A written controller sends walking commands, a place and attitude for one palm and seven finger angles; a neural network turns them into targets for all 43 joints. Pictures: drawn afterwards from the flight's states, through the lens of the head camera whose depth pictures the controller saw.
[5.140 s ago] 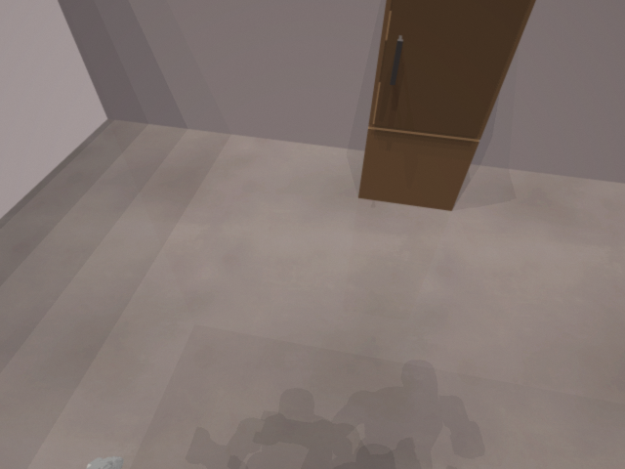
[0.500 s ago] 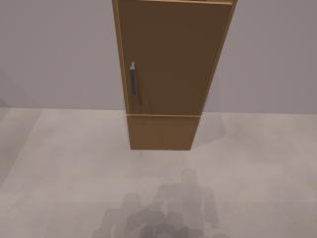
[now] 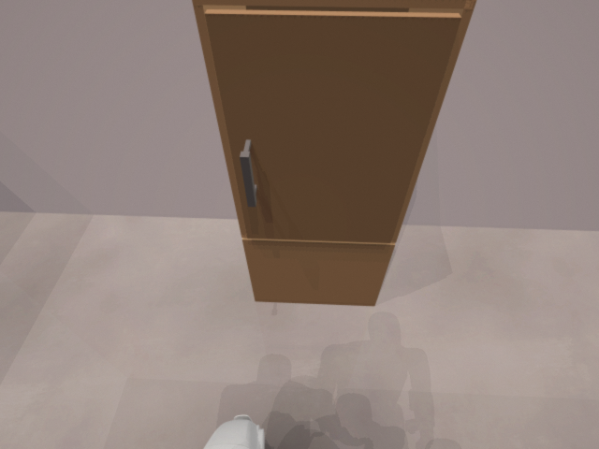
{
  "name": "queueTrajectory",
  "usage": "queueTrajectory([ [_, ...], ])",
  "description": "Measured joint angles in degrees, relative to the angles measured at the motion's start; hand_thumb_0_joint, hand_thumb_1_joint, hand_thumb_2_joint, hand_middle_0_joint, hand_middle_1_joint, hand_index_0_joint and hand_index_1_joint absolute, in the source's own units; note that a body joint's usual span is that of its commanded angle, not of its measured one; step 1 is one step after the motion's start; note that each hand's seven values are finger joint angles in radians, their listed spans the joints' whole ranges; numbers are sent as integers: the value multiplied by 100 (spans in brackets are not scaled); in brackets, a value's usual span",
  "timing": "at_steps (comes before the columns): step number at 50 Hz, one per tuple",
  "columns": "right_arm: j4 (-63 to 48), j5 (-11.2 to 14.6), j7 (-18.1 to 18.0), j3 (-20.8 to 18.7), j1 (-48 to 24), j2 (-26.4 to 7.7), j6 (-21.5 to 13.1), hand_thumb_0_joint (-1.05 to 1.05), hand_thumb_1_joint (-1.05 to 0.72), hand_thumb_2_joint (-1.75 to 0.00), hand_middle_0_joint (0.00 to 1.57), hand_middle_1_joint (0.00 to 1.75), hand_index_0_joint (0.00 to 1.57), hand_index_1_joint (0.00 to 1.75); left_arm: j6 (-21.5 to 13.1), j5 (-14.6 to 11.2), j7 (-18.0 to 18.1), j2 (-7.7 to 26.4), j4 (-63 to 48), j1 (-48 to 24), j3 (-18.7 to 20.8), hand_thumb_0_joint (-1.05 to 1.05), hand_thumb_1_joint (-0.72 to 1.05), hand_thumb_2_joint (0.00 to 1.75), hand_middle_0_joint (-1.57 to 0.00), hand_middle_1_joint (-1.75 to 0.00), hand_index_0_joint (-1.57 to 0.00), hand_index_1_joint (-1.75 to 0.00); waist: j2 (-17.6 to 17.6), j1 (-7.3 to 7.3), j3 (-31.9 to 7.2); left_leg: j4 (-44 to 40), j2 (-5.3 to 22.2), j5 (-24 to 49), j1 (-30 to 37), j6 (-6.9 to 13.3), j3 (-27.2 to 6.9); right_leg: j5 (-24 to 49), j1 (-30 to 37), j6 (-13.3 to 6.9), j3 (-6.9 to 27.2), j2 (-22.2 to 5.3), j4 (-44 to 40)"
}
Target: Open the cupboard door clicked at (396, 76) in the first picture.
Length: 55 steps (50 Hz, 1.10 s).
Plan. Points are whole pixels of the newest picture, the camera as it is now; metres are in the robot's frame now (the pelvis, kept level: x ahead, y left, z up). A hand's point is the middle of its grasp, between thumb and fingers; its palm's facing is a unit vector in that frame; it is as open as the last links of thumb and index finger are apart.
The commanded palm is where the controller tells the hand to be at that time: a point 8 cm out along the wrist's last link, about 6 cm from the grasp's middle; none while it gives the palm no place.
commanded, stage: take the last steps up to it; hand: left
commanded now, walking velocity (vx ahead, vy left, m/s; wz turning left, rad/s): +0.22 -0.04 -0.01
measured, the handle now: (250, 174) +0.66 +0.17 -0.07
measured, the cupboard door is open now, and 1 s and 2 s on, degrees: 0 0 0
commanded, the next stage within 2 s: come to a stop and stand still in 0.16 s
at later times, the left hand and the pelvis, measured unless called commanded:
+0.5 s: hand (198, 399) +0.22 +0.19 -0.17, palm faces +0.00 -0.97 -0.26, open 7.3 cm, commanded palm none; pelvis +0.15 +0.00 -0.01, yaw -2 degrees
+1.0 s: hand (162, 443) +0.15 +0.23 -0.18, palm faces +0.01 -0.98 -0.19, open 7.4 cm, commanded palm none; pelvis +0.12 +0.05 +0.01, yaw -2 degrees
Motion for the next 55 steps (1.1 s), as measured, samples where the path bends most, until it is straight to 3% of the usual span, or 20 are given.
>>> queueTrajectory([
  [4,-170,1,-25,63,-395,68,-176,1,-92,-90,19,30,19,30,40,-11,13,-19,140,175,17,0,90,90,-20,-30,-20,-30,-126,104,119,-1023,-246,109,574,177,215,-556,66,149,18,-121,578],
  [5,-227,-22,-48,78,-453,67,-263,1,-92,-90,19,30,19,30,67,-34,9,-34,165,227,27,0,90,90,-20,-30,-20,-30,-111,99,116,-1195,-258,302,739,285,224,-765,-127,158,32,-146,1154],
  [8,-309,-12,-133,120,-573,175,-396,1,-92,-90,19,30,20,30,199,-79,-7,56,177,48,56,1,90,90,-20,-30,-20,-30,-264,119,162,-861,-307,-145,875,377,392,-998,-1231,60,381,-218,3818],
  [11,-308,4,-201,139,-468,281,-415,0,-92,-90,20,30,20,30,269,-36,-46,199,29,-295,127,1,90,90,-20,-30,-20,-30,-325,85,81,-1273,-369,-177,1292,306,491,-586,-2160,78,379,-343,4918],
  [16,-280,10,-270,59,-222,109,-381,-2,-96,-90,20,30,20,30,294,1,-54,345,-487,-897,207,1,91,90,-20,-30,-19,-30,-272,1,-109,-1945,-455,-41,1780,300,483,-96,-2793,210,300,-584,3759],
  [21,-79,13,-260,118,-18,93,-182,-1,-94,-90,20,30,20,30,270,6,38,570,-772,-1324,182,1,93,90,-19,-30,-19,-30,-279,-69,-81,-1764,-453,-324,1995,130,395,934,-2317,348,338,-584,1737],
  [22,-37,33,-251,118,13,105,-136,-1,-94,-90,20,30,20,30,252,10,43,610,-795,-1355,169,1,93,90,-19,-30,-19,-30,-297,-61,-86,-1618,-447,-450,1989,81,408,909,-2197,287,360,-575,1564],
  [26,-30,73,-231,48,25,11,97,0,-93,-90,20,30,20,30,309,10,26,514,-826,-1547,93,1,92,90,-19,-30,-19,-30,-3,-177,-23,-937,-359,-1134,1751,-34,138,608,-2185,142,235,-435,1680],
  [29,-73,95,-247,4,-6,-41,210,1,-92,-90,20,30,20,30,371,23,53,426,-917,-1750,98,0,92,90,-20,-30,-20,-30,31,-162,133,197,-533,-1763,1346,-74,-159,696,-2153,122,187,-463,1560],
  [32,-143,104,-247,-21,-65,-73,280,1,-92,-90,20,30,20,30,448,44,81,382,-1028,-1899,131,0,91,90,-20,-30,-20,-30,-13,-127,266,620,-632,-1909,1135,-127,-294,815,-2145,174,161,-523,1425],
  [34,-206,104,-237,-23,-106,-70,282,1,-92,-90,19,30,19,30,487,52,86,401,-1082,-1947,156,0,91,90,-20,-30,-20,-30,-80,-116,310,350,-623,-1770,1162,-153,-309,885,-2179,227,155,-561,1378],
  [37,-318,93,-221,2,-88,-59,185,1,-92,-90,19,30,19,30,554,16,79,478,-1108,-1926,200,0,90,90,-20,-30,-20,-30,-175,-138,280,-946,-525,-870,1550,-144,-246,874,-2326,347,161,-593,1549],
  [39,-341,50,-217,20,-57,7,115,1,-92,-90,19,30,19,30,632,-35,67,565,-1080,-1884,235,0,90,90,-20,-30,-20,-30,-315,-127,265,-1095,-544,-469,1594,140,-121,449,-2478,376,287,-607,1919],
  [41,-340,7,-240,75,-10,105,86,1,-91,-90,19,30,19,30,728,-32,66,639,-991,-1792,259,0,90,90,-20,-30,-20,-30,-401,-124,188,-1178,-557,-594,1661,272,-50,-220,-2639,353,604,-425,2581],
  [45,-226,-22,-334,167,54,234,35,1,-92,-90,20,30,20,30,713,-35,-2,709,-767,-1570,274,0,91,90,-20,-30,-20,-30,-406,-106,28,-1809,-559,-325,1906,314,-18,-239,-2621,383,792,-183,3391],
  [52,-67,-6,-346,139,68,169,-41,1,-93,-90,20,30,20,30,719,-68,-32,661,-465,-1299,184,0,91,90,-20,-30,-20,-30,-274,-175,-26,-2245,-500,-36,2050,310,31,-480,-1785,402,557,-178,2354],
  [55,34,19,-335,127,94,135,-34,1,-92,-90,20,30,20,30,662,-82,-15,600,-402,-1305,136,1,91,90,-20,-30,-20,-30,-241,-190,-24,-2180,-507,-18,1978,262,52,-102,-1396,349,498,-214,1549],
])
